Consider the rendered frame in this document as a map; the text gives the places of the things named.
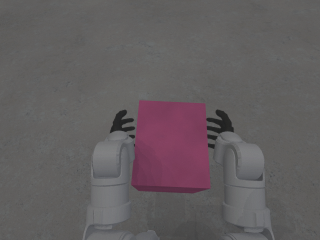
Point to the robot left shin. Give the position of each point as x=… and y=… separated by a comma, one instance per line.
x=151, y=231

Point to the right robot forearm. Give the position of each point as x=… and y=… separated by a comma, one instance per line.
x=244, y=203

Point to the left robot forearm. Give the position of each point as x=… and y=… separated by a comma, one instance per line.
x=109, y=179

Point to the robot right hand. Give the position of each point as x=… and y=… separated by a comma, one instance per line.
x=225, y=124

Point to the robot left hand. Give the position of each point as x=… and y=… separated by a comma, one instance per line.
x=118, y=122

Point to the robot left upper arm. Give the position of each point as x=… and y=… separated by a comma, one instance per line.
x=110, y=234

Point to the carton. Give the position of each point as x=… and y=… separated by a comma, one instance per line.
x=171, y=148

